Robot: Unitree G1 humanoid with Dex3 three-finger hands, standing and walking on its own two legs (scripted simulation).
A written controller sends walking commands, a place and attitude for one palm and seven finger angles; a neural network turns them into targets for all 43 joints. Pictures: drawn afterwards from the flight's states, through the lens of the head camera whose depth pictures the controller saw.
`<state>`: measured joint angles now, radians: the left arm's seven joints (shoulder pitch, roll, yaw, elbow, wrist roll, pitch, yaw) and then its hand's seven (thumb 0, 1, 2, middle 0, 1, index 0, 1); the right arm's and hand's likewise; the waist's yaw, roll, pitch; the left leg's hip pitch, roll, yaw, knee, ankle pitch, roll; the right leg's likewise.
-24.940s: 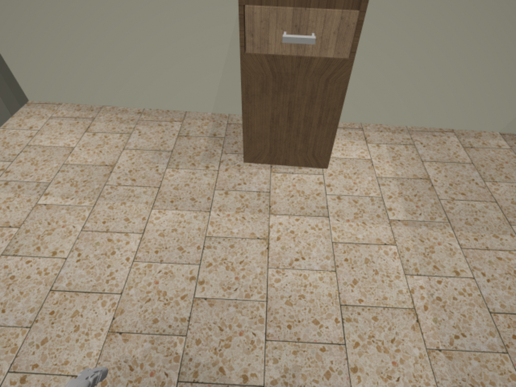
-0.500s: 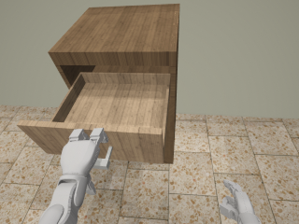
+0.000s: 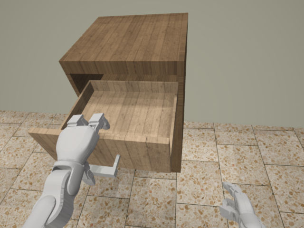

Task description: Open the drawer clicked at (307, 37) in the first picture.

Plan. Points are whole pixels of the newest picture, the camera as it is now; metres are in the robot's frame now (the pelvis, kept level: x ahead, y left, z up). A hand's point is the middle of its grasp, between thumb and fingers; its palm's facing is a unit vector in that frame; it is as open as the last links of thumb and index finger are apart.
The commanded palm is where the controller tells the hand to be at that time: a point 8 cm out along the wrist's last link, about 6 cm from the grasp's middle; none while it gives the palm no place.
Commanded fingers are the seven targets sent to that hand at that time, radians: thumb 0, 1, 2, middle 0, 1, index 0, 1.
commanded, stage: lift the hand off the handle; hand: left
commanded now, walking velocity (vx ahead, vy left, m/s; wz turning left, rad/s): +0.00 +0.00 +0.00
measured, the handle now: (98, 163) +0.29 +0.23 -0.03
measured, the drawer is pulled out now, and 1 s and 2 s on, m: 0.30 0.30 0.30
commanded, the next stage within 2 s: draw the hand back to the body in 0.20 s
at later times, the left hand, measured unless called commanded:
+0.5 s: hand (80, 151) +0.25 +0.21 +0.11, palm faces +0.11 -0.08 -0.99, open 13.8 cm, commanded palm +0.21 +0.22 +0.16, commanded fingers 0.00 -0.50 0.30 -0.30 -1.20 -0.30 -1.20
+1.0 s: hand (64, 164) +0.21 +0.22 +0.13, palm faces +0.24 -0.66 -0.72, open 13.7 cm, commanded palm +0.16 +0.25 +0.17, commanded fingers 0.00 -0.29 0.39 -0.28 -1.07 -0.28 -1.07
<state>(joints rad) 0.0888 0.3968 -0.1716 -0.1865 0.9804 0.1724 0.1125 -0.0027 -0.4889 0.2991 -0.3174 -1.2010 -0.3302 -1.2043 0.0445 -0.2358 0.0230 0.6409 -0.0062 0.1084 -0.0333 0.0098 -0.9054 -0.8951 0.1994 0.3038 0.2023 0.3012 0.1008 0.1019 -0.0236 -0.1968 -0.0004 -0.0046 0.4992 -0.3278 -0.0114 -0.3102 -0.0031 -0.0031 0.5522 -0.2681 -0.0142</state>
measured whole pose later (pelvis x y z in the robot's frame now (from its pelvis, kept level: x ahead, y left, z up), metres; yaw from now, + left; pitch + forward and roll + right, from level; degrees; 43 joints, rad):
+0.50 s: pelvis +0.00 +0.01 +0.01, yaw +0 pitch +0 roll +1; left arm 0.16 0.44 -0.12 -0.29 0.95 0.12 0.07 0.00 -0.49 0.30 -0.32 -1.20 -0.32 -1.20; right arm 0.05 -0.24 0.04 0.63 0.00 0.12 -0.01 0.01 -0.91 -0.90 0.20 0.30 0.20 0.30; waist 0.11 0.11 -0.01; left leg -0.15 0.00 0.00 0.44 -0.30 -0.01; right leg -0.26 0.00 0.00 0.48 -0.23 -0.01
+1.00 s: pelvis -0.01 +0.00 +0.00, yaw +1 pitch -2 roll +0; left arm 0.36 0.38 0.12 -0.41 0.31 0.02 0.09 -0.01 -0.47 0.31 -0.31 -1.19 -0.32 -1.19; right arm 0.08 -0.24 0.04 0.60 0.01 0.01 -0.05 0.01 -0.91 -0.90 0.20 0.30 0.20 0.30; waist 0.08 0.09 0.04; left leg -0.12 0.01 -0.02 0.46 -0.31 -0.01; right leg -0.21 0.00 -0.02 0.48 -0.23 -0.01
